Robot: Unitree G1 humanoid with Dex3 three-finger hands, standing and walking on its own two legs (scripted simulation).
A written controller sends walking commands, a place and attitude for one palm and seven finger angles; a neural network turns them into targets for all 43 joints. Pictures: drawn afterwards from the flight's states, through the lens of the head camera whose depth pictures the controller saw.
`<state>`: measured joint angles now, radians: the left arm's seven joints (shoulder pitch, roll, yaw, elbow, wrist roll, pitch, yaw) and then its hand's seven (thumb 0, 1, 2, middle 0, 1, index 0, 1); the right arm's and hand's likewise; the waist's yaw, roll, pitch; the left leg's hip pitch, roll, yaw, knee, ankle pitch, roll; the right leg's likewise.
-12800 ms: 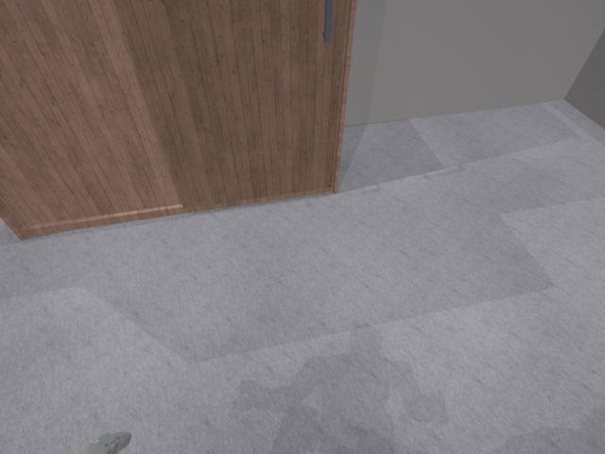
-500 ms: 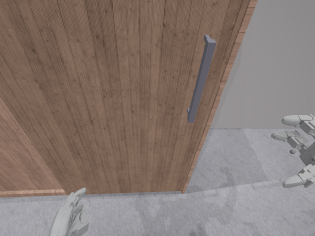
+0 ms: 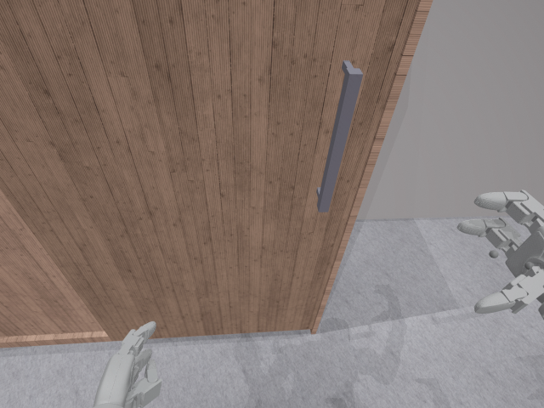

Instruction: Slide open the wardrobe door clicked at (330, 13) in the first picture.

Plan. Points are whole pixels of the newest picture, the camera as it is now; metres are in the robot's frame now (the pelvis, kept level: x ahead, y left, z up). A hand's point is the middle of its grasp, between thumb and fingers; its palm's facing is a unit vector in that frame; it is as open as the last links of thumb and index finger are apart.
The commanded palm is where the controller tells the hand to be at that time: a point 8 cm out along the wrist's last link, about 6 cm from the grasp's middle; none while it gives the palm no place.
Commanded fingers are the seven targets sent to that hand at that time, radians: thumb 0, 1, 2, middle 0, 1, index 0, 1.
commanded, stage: move the hooked fingers beside the handle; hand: right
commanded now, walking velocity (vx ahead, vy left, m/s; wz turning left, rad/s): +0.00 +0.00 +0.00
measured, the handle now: (333, 145) +0.52 -0.10 +0.14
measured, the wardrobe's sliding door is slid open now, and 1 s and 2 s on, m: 0.00 0.00 0.00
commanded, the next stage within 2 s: none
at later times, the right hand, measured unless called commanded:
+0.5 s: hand (441, 215) +0.35 -0.23 +0.15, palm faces -0.06 +1.00 -0.03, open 14.0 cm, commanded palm +0.32 -0.28 +0.15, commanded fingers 0.00 0.50 -0.30 0.30 1.20 0.30 1.20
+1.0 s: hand (404, 188) +0.40 -0.19 +0.15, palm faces -0.07 +1.00 +0.00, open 14.0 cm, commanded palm +0.39 -0.24 +0.14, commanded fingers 0.00 0.50 -0.30 0.30 1.20 0.30 1.20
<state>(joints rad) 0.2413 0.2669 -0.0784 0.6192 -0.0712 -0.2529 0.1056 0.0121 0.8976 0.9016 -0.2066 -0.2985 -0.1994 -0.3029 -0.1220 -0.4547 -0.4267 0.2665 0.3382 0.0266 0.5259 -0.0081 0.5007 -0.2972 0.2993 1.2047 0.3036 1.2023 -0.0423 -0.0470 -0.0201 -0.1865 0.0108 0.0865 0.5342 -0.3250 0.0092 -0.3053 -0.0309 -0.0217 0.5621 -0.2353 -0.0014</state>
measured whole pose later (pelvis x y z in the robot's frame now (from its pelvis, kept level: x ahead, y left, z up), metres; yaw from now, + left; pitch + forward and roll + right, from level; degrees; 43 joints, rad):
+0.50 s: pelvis +0.01 +0.00 +0.00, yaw +1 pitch +0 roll +0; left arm 0.27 0.27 -0.06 0.64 -0.07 -0.21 0.10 0.01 0.90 0.90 -0.21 -0.30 -0.20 -0.30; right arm -0.29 -0.41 -0.35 0.39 0.28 0.03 0.42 -0.01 0.50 -0.30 0.30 1.20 0.30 1.20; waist 0.00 -0.03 -0.03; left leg -0.22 0.01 0.06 0.54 -0.33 0.01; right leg -0.32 -0.03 -0.04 0.55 -0.24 0.00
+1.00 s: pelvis +0.01 +0.00 +0.00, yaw +2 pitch +2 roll +0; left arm 0.28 0.27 -0.05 0.66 -0.06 -0.14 0.09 0.01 0.90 0.90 -0.21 -0.30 -0.20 -0.30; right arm -0.51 -0.39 -0.30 0.63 0.23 -0.02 0.34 -0.01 0.50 -0.30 0.30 1.20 0.30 1.20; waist 0.03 -0.03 -0.04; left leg -0.27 0.00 0.06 0.56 -0.34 0.01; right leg -0.36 -0.04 -0.05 0.57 -0.25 0.00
